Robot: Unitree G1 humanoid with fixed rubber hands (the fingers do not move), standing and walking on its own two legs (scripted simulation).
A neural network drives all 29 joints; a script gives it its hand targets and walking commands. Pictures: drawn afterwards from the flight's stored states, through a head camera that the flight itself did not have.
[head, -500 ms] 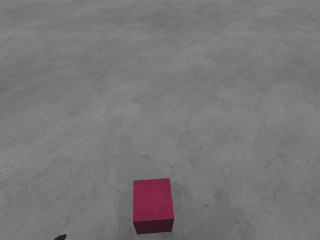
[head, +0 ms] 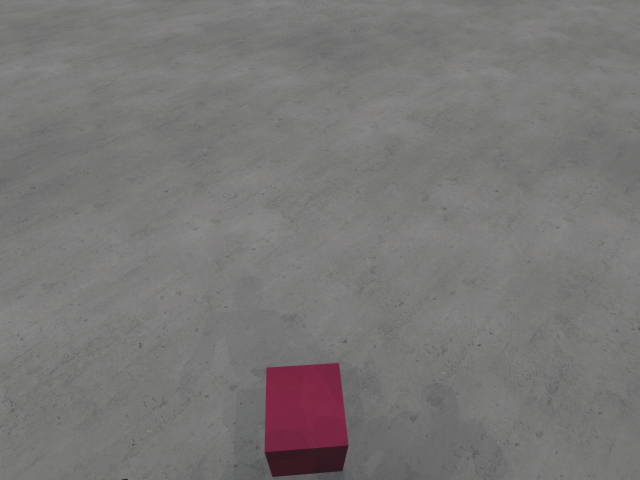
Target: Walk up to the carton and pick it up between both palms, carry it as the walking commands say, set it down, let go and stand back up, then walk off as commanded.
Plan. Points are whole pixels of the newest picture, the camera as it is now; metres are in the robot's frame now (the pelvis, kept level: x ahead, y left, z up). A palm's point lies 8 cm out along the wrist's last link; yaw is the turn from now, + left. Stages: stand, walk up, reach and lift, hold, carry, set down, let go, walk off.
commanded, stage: walk up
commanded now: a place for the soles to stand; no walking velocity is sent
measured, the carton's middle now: (305, 420) +0.42 +0.06 -0.65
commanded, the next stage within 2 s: reach and lift in 0.12 s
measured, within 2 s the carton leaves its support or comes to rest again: neither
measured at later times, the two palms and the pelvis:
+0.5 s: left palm out of the picture +0.17 +0.28 -0.12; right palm out of the picture +0.17 -0.27 -0.13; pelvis -0.02 +0.01 -0.03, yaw +4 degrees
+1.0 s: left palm (176, 411) +0.28 +0.25 -0.18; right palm (471, 414) +0.29 -0.23 -0.17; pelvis -0.06 +0.02 -0.08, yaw +5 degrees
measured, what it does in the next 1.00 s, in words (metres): lowers itself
